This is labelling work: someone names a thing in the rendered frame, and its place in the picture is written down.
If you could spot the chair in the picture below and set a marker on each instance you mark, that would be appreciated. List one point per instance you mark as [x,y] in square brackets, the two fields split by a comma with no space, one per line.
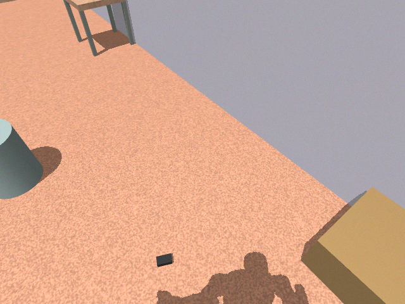
[82,5]

